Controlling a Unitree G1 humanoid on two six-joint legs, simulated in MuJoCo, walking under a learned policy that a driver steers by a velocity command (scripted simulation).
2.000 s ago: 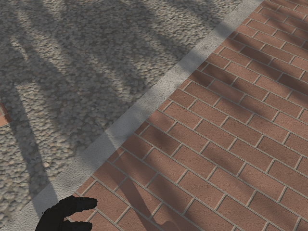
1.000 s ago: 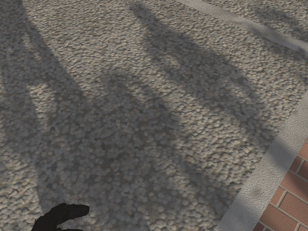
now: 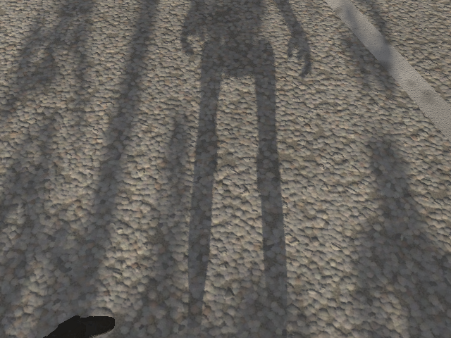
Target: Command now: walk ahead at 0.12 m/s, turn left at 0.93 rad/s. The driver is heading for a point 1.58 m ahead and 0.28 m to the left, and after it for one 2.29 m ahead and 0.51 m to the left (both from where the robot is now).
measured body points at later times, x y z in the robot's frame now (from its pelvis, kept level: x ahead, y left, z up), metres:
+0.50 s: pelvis +0.04 +0.03 +0.01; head +0.07 +0.08 +0.46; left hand +0.08 +0.37 -0.10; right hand +0.31 -0.17 -0.05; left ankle +0.03 +0.13 -0.73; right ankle +0.14 -0.10 -0.66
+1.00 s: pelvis +0.05 +0.04 +0.00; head +0.08 +0.06 +0.45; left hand +0.13 +0.36 -0.10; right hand +0.28 -0.20 -0.07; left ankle +0.02 +0.13 -0.73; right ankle +0.13 -0.09 -0.72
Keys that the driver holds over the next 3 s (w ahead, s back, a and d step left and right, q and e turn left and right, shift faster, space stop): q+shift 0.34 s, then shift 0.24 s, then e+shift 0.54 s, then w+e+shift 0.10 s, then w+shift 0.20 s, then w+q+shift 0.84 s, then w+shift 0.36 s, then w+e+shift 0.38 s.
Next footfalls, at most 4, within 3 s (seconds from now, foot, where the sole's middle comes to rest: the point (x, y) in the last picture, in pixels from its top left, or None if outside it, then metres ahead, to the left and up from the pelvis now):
0.26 left None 0.07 0.14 -0.77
0.66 right None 0.17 -0.07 -0.76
0.96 left None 0.06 0.14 -0.76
1.54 right None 0.24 -0.17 -0.76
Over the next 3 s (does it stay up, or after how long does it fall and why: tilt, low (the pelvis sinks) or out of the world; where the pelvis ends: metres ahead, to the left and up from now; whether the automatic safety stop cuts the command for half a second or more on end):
stays up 1.32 0.31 0.01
